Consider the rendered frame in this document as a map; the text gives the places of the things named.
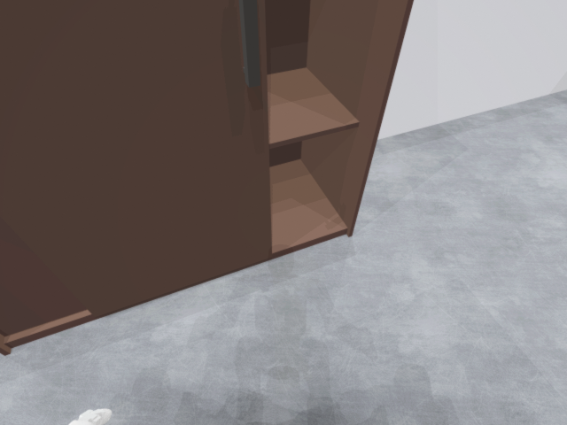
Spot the handle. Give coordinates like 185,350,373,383
239,0,260,88

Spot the wardrobe door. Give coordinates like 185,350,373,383
0,0,272,317
0,217,87,336

